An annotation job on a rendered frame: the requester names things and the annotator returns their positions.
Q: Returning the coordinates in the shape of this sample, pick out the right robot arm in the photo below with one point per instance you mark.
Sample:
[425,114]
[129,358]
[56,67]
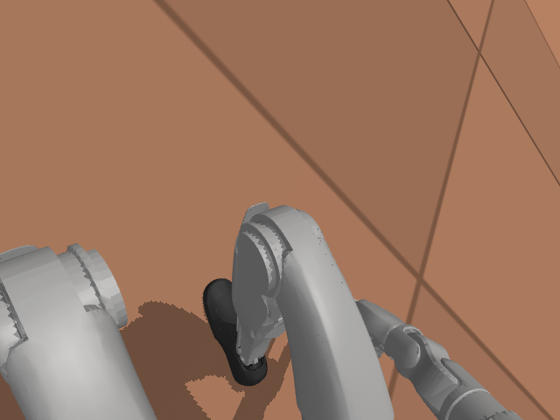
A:
[448,390]

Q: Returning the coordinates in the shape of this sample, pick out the right robot foot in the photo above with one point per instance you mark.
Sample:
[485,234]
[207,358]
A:
[222,318]

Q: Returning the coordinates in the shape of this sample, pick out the right robot hand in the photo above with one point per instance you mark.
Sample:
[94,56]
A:
[379,323]

